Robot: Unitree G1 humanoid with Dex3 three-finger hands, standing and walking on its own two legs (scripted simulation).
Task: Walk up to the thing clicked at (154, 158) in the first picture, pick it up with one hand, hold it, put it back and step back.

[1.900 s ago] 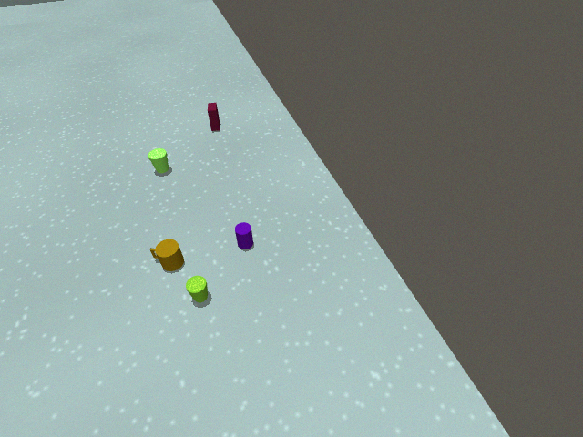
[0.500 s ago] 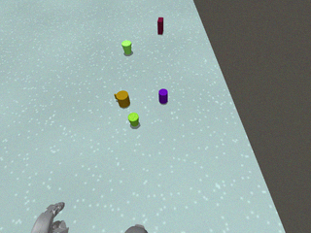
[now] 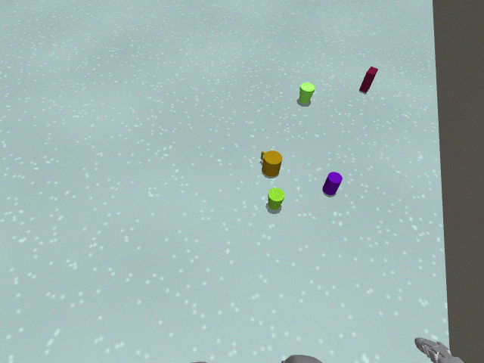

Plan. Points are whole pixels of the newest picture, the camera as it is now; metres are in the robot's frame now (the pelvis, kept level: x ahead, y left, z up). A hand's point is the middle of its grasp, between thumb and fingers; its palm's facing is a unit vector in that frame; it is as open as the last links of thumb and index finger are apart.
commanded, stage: walk up
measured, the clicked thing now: (305, 94) +1.72 -0.42 -0.71
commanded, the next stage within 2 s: stand in 1.82 s
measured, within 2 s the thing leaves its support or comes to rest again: neither
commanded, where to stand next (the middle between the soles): +0.06 +0.00 m, yaw +30 degrees
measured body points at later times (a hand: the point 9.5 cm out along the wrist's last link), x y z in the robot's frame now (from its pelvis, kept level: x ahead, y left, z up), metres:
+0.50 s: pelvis -0.01 -0.03 +0.00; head +0.03 -0.04 +0.45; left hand -0.06 +0.31 -0.07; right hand +0.18 -0.31 -0.12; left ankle -0.05 +0.13 -0.69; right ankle +0.03 -0.16 -0.72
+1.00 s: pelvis +0.00 -0.03 -0.01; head +0.03 -0.03 +0.44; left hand -0.09 +0.27 -0.11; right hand +0.24 -0.25 -0.12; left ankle -0.06 +0.10 -0.69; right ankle +0.09 -0.12 -0.72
